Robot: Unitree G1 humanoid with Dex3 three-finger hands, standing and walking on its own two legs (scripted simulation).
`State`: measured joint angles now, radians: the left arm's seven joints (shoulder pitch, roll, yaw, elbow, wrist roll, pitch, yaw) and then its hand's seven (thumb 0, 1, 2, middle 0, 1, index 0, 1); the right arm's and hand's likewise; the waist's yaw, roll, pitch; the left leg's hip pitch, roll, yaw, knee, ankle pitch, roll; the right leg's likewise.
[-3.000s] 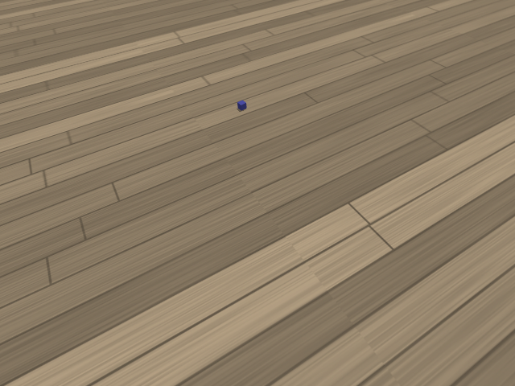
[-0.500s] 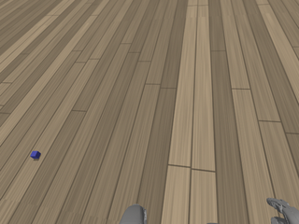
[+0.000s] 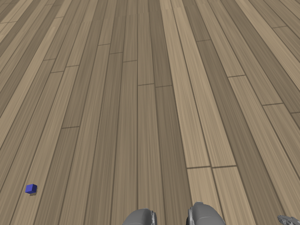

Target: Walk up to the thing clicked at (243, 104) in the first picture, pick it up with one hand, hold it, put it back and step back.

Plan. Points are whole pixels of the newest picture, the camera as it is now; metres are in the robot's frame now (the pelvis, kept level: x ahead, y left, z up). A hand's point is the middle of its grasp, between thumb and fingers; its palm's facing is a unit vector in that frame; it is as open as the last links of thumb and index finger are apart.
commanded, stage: walk up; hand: left
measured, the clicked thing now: (31, 188) +0.45 +0.91 -0.70
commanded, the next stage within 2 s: none
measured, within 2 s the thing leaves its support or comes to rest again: neither
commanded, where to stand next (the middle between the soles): +0.01 +0.87 m, yaw -28 degrees
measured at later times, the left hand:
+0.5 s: hand out of the picture +0.14 +0.54 -0.11, palm faces -0.19 -0.80 -0.56, open 7.4 cm
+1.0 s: hand out of the picture +0.14 +0.82 -0.12, palm faces -0.21 -0.74 -0.64, open 7.4 cm
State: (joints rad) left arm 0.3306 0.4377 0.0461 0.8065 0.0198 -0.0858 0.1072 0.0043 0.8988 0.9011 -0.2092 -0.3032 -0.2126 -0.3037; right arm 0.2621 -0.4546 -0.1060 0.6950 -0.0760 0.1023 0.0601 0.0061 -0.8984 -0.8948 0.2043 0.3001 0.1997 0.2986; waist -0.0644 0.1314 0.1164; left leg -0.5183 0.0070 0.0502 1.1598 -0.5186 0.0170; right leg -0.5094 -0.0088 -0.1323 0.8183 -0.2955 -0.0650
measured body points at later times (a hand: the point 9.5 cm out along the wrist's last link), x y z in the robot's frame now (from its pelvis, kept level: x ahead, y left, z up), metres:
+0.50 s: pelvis +0.02 +0.24 +0.01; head +0.06 +0.21 +0.46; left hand +0.15 +0.58 -0.07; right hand +0.03 -0.09 -0.10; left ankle +0.04 +0.32 -0.69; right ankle +0.06 +0.15 -0.66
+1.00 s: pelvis -0.01 +0.51 -0.01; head +0.02 +0.48 +0.43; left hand +0.15 +0.86 -0.08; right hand +0.00 +0.16 -0.12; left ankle +0.05 +0.61 -0.69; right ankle +0.03 +0.29 -0.64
